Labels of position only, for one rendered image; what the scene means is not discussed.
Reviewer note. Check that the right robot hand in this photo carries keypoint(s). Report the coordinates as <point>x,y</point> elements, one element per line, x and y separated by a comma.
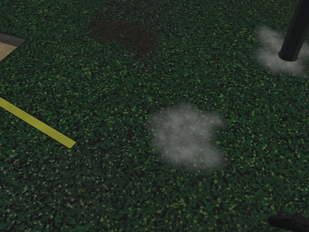
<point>295,222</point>

